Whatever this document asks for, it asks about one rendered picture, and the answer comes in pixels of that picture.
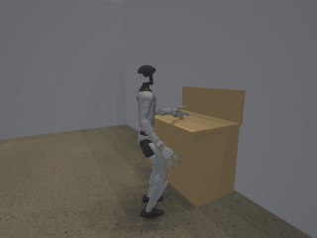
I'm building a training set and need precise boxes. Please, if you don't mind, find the humanoid robot head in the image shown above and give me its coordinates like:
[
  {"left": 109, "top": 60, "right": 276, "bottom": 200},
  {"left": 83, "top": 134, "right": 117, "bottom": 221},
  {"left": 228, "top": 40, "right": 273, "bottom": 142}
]
[{"left": 138, "top": 64, "right": 156, "bottom": 92}]

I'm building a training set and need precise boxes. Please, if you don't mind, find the robot right forearm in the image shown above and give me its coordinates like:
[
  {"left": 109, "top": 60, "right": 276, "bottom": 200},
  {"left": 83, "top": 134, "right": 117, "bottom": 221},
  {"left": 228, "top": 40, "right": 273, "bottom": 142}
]
[{"left": 142, "top": 119, "right": 165, "bottom": 151}]

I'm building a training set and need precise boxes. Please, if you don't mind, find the right robot upper arm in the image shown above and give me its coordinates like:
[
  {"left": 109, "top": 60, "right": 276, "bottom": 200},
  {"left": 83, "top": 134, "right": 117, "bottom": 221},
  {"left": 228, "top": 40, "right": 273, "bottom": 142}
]
[{"left": 140, "top": 91, "right": 154, "bottom": 127}]

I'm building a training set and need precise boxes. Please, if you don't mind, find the right robot shin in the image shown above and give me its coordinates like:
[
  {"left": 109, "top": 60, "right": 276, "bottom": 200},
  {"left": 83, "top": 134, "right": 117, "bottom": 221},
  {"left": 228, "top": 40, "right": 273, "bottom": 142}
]
[{"left": 147, "top": 178, "right": 167, "bottom": 212}]

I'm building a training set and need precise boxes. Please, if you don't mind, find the robot right hand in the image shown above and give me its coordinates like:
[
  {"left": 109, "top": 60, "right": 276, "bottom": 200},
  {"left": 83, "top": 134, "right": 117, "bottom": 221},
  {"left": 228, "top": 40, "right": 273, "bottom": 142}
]
[{"left": 160, "top": 147, "right": 180, "bottom": 169}]

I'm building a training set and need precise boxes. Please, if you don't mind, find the left robot upper arm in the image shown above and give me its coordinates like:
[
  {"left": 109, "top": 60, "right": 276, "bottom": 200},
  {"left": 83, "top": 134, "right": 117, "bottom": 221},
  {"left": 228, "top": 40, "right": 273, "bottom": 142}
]
[{"left": 155, "top": 107, "right": 161, "bottom": 115}]

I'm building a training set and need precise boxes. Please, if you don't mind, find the robot left forearm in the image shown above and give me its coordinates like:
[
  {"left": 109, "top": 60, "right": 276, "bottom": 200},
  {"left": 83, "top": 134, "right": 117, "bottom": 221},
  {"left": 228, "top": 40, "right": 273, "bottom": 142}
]
[{"left": 159, "top": 108, "right": 177, "bottom": 116}]

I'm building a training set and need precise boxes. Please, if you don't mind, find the robot left hand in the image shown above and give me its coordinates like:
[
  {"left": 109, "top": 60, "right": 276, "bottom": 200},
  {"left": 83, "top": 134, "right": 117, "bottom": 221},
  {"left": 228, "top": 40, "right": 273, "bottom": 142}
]
[{"left": 173, "top": 108, "right": 182, "bottom": 118}]

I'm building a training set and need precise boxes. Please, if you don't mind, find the counter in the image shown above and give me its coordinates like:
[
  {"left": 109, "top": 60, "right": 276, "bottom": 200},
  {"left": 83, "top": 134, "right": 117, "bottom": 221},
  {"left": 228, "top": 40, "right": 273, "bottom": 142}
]
[{"left": 146, "top": 86, "right": 246, "bottom": 208}]

